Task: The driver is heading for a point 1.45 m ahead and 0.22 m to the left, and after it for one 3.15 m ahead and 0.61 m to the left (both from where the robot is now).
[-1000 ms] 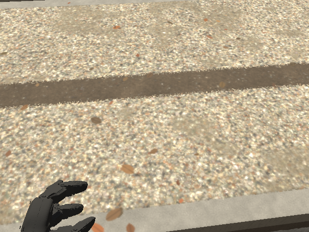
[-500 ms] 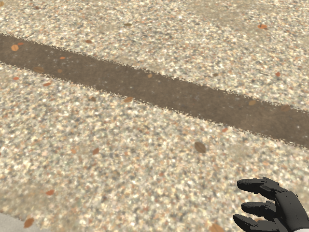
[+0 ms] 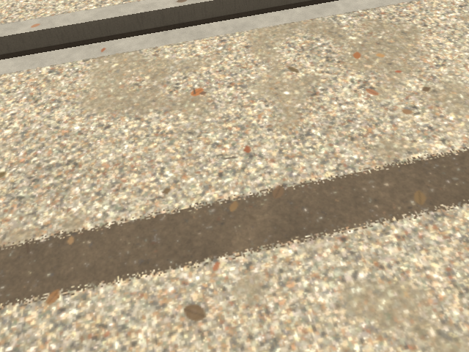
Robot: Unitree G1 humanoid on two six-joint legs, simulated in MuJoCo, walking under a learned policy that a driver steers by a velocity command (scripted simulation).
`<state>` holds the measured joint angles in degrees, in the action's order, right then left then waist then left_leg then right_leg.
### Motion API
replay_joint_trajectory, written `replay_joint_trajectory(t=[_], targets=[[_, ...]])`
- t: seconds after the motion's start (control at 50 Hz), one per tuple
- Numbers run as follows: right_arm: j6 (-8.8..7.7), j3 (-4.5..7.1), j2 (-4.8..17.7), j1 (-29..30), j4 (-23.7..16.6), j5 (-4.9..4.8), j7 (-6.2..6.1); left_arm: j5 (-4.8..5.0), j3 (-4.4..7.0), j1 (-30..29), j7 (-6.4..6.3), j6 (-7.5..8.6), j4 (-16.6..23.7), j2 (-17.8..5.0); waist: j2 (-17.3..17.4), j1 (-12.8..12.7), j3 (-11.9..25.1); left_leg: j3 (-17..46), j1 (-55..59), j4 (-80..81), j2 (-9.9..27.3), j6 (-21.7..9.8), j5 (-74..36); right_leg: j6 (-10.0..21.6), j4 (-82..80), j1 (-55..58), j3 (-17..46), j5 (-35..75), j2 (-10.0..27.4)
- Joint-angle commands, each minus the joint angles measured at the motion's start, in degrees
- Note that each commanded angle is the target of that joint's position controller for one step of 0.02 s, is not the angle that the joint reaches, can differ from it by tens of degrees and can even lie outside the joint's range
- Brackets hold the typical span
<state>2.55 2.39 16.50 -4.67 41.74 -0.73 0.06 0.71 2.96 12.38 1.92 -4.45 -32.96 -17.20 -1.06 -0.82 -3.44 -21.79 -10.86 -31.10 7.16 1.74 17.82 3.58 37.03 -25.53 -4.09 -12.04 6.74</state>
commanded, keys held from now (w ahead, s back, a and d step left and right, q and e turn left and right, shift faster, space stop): e+shift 0.04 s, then q+shift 0.70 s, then e+shift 0.26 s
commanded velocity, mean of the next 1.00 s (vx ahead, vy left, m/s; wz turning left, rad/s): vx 0.01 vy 0.00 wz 0.26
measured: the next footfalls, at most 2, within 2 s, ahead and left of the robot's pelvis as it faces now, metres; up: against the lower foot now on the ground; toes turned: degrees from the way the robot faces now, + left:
left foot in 0.50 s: +0.10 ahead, +0.13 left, +0.00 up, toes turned +9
right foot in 1.12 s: +0.19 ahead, -0.06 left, +0.00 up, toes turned +11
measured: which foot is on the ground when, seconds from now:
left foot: down 0.00-0.00, up 0.02-0.48, down 0.50-1.00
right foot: down 0.00-0.50, up 0.52-1.00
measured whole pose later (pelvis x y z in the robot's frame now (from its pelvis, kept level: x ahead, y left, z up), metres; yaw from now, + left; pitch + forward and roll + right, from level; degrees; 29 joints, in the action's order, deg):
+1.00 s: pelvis +0.11 +0.05 +0.02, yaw +18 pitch +1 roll +0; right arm 1.1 -1.0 10.4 -6.0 35.2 1.7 -1.4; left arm 1.5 2.5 11.1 -0.8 -1.2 -40.5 -14.9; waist -2.1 -0.6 0.6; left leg 7.4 -10.4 -24.9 -6.5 -4.2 14.8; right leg -2.2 45.9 -24.9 0.9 -19.0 2.7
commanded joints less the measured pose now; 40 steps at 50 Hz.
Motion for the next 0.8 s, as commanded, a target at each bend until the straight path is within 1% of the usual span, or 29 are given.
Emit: replay_joint_trajectory(t=[0.02, 0.04, 0.06, 0.08, 0.1, 0.12, 0.14, 0.18, 0.22, 0.26, 0.28, 0.3, 0.34, 0.38, 0.42, 0.44, 0.46, 0.48, 0.5, 0.52, 0.54, 0.56, 0.58, 0.6, 0.62, 0.66, 0.7, 0.74, 0.8], targets=[[0.43, 1.8, 5.87, -0.08, -4.29, 1.95, 0.42, -0.26, 7.5, 9.98, -1.71, 1.79, 2.06, -19.78, -16.37, -0.76, 2.66, 5.71, -21.03, -23.74, -4.78, 1.06, 14.06, 11.92, -15.09, 22.01, 25.03, 24.07, 6.28], [-0.37, 0.82, 4.57, 2.77, -7.31, 2.51, 0.37, -1.83, 6.83, 8.56, -1.85, 3.47, 4.29, -18.41, -14.95, -0.32, 11.2, 20.18, -29.3, -35.23, -9.5, 2.49, 20.03, 18.12, -18.16, 25.13, 42.43, 13.5, 10.75], [-1.13, 1.16, 6.08, 1.5, -5.76, 0.6, 0.89, -1.67, 5.34, 5.03, -2.11, 4.95, 5.9, -14.71, -9.52, -0.02, 14.15, 24.36, -32.74, -43.44, -7.25, 1.77, 17.32, 18.05, -18.73, 27.1, 38.75, 11.68, 13.22], [-1.78, 0.81, 5.59, 1.7, -5.11, 0.04, 1.16, -0.63, 4.29, 3.07, -2.67, 5.44, 6.57, -11.78, -7.04, -0.25, 14.52, 24.58, -33.28, -46.62, -5.75, 1.34, 13.37, 15.66, -16.79, 26.0, 32.69, 12.66, 11.92], [-2.07, 0.58, 4.73, 3.01, -4.98, 0.17, 0.8, 0.02, 2.93, 0.86, -3.52, 4.75, 7.14, -8.13, -3.28, -0.45, 13.96, 24.81, -33.15, -44.78, -4.19, 1.69, 10.24, 13.08, -15.95, 24.09, 26.84, 13.78, 9.42], [-2.27, 0.39, 4.46, 3.81, -5.22, 0.13, 0.54, -0.21, 1.63, -0.49, -4.35, 4.4, 7.32, -5.69, -3.93, -0.06, 13.93, 25.05, -31.17, -42.43, -3.45, 1.93, 7.51, 11.62, -15.6, 22.27, 23.2, 17.73, 8.04], [-2.13, 0.29, 4.44, 2.78, -4.21, -0.03, 0.69, -1.28, 0.3, -1.65, -4.89, 4.73, 7.82, -3.66, -4.79, 0.44, 15.57, 24.85, -27.96, -43.93, -3.41, 2.23, 4.52, 11.16, -15.43, 21.1, 20.61, 24.6, 8.02], [-1.57, -0.32, 2.42, -1.41, -1.81, -0.35, 0.81, -2.77, -1.89, -2.26, -4.99, 5.82, 6.25, 0.62, -3.66, 1.23, 16.93, 24.97, -21.55, -39.6, -2.96, 2.9, 1.8, 11.39, -16.25, 19.62, 14.62, 31.8, 7.47], [-1.25, -0.65, 0.95, -2.02, -1.77, -0.57, 0.72, -3.22, -1.8, -2.59, -4.6, 6.35, 4.03, 0.11, -4.47, 0.84, 13.32, 25.17, -18.29, -28.18, -2.64, 2.56, 0.12, 10.48, -17.63, 18.04, 9.55, 26.57, 6.28], [-1.02, 0.1, 2.16, -0.51, -2.84, -0.41, 0.74, -3.26, -0.29, -3.91, -4.38, 6.06, 3.05, -3.61, -6.62, -0.79, 10.37, 22.81, -14.89, -20.97, -2.81, 1.33, -0.07, 10.54, -18.93, 15.73, 7.38, 18.15, 6.76], [-0.75, 0.68, 3.57, -1.02, -3.09, -0.3, 0.73, -3.31, 0.68, -2.72, -4.24, 5.46, 1.67, -6.52, -7.28, -1.65, 9.78, 20.57, -15.22, -21.17, -3.6, 0.53, 2.41, 11.24, -18.35, 16.69, 8.08, 17.18, 8.59], [-0.4, 1.35, 4.79, -1.06, -3.72, -0.57, 0.73, -3.2, 1.23, -2.23, -4.16, 4.91, 1.34, -7.48, -6.58, -2.61, 8.68, 20.03, -16.76, -22.04, -3.42, 0.06, 4.51, 11.96, -18.45, 16.88, 8.94, 14.72, 9.9], [0.32, 1.9, 4.71, -1.09, -5.01, -1.16, 0.54, -3.0, 1.3, -3.31, -4.39, 4.29, 1.11, -6.37, -5.58, -3.15, 5.94, 20.26, -20.64, -22.82, -2.17, -0.38, 6.82, 12.18, -19.11, 17.11, 10.2, 7.69, 11.77], [0.8, 1.98, 3.23, -1.83, -6.41, -0.7, 0.55, -2.47, 1.51, -5.19, -4.74, 3.99, 0.69, -5.77, -5.93, -2.49, 5.0, 20.07, -21.46, -22.66, -1.15, -0.6, 8.15, 11.3, -18.86, 16.81, 9.29, 6.68, 12.41], [0.68, 2.07, 2.33, -4.36, -7.08, -0.31, 0.83, -1.89, 1.86, -8.02, -4.64, 3.86, 0.61, -5.79, -5.68, -0.38, 5.85, 19.07, -17.51, -18.73, -1.0, -1.56, 8.17, 9.71, -17.29, 15.49, 6.17, 9.7, 11.49], [0.59, 2.35, 2.7, -6.51, -6.42, -0.95, 1.25, -1.46, 1.94, -9.64, -4.24, 3.46, 0.59, -5.79, -5.39, 1.0, 6.83, 18.05, -13.74, -13.8, -1.8, -2.18, 4.24, 8.13, -15.19, 15.0, 4.17, 12.11, 10.59], [0.44, 2.67, 2.37, -9.8, -5.43, -0.91, 1.53, -0.66, 1.99, -10.9, -4.02, 3.04, 0.3, -5.35, -4.63, 2.79, 7.73, 15.92, -9.82, -7.38, -3.59, -3.06, -0.54, 6.49, -12.12, 14.73, 1.53, 12.36, 9.14], [0.27, 3.25, 2.99, -12.9, -4.09, -0.53, 1.67, 0.21, 1.8, -10.17, -3.8, 2.73, -0.7, -3.7, -1.61, 3.46, 7.33, 15.62, -6.48, -0.62, -5.99, -4.79, -4.79, 3.65, -6.32, 13.7, -1.92, 7.15, 5.76], [-0.28, 4.66, 7.43, -14.57, -4.61, -0.17, 1.16, -0.49, 1.69, -7.74, -3.56, 2.43, -1.23, -1.66, 9.01, 2.61, 6.12, 27.5, -0.57, 5.59, -1.27, -8.3, -21.31, -1.17, 5.07, 5.63, -5.93, -5.46, 0.34], [-0.85, 6.47, 16.01, -13.56, -7.3, 0.17, 0.45, -1.94, 1.07, -12.0, -3.61, 2.75, 2.16, -0.74, 22.84, 2.27, 3.43, 51.6, 4.15, 10.27, 9.99, -17.66, -37.2, -7.12, 18.73, -11.28, -4.24, -23.17, -9.74], [-2.19, 6.07, 15.04, -13.53, -8.94, 2.24, 0.72, -1.66, 0.9, -14.49, -3.75, 3.16, 2.33, -0.96, 17.98, 4.36, 9.22, 56.3, 5.08, 11.46, 12.0, -22.7, -33.95, -7.65, 30.09, -13.79, 5.86, -26.6, -10.84], [-3.17, 5.41, 12.81, -10.58, -9.84, 2.19, 0.46, -1.0, 0.87, -13.6, -3.36, 3.39, 1.57, -1.55, 13.31, 3.16, 9.76, 52.35, 5.98, 10.53, 10.11, -21.03, -29.3, -7.15, 33.95, -15.44, 8.17, -22.43, -9.39], [-3.46, 5.04, 10.85, -9.25, -10.4, 1.13, -0.26, -1.0, 1.05, -13.44, -3.36, 3.81, 1.03, -1.92, 8.89, 2.74, 9.53, 50.18, 7.26, 9.84, 7.8, -18.23, -24.95, -6.81, 34.38, -17.8, 8.85, -18.73, -8.64], [-3.01, 4.44, 9.28, -8.03, -10.88, -0.12, -1.04, -1.41, 1.15, -14.6, -3.63, 4.02, 1.39, -2.4, 6.84, 2.58, 9.25, 48.63, 7.97, 9.61, 6.48, -16.12, -23.6, -6.83, 32.53, -19.54, 9.61, -15.19, -7.88], [-2.47, 3.98, 8.49, -7.45, -11.22, -0.67, -1.89, -1.55, 1.27, -15.19, -3.53, 4.22, 1.72, -2.67, 6.83, 2.14, 9.85, 47.63, 7.65, 9.75, 5.18, -14.84, -24.71, -6.92, 31.45, -18.58, 10.28, -12.33, -7.99], [-1.86, 3.62, 8.26, -8.52, -11.9, -0.05, -3.06, -0.85, 1.05, -14.54, -3.09, 4.64, 1.27, -2.31, 7.58, 2.02, 12.21, 47.15, 9.91, 9.57, 3.9, -14.32, -28.56, -7.21, 31.44, -18.18, 10.41, -8.63, -9.29], [-1.65, 3.62, 8.74, -9.6, -12.53, 0.14, -3.59, -0.75, 1.0, -13.45, -2.99, 4.8, 0.45, -2.76, 6.88, 2.34, 13.13, 47.54, 11.56, 9.67, 3.28, -14.21, -29.92, -7.37, 30.25, -18.55, 11.13, -6.84, -10.17], [-1.2, 3.71, 9.16, -10.37, -12.63, -0.08, -4.01, -0.61, 0.83, -13.75, -3.06, 4.97, 0.48, -2.43, 6.97, 2.58, 11.76, 48.13, 11.36, 10.06, 2.13, -13.88, -28.07, -7.74, 28.44, -19.34, 11.46, -5.62, -10.72], [-0.95, 1.66, 5.8, -8.08, -13.27, 1.0, -4.39, -0.4, 0.45, -10.26, -3.17, 4.29, -1.07, -2.61, 7.82, 2.45, 12.31, 43.57, 9.78, 10.19, 2.51, -13.17, -30.71, -8.67, 28.33, -16.39, 9.19, -2.76, -8.23]])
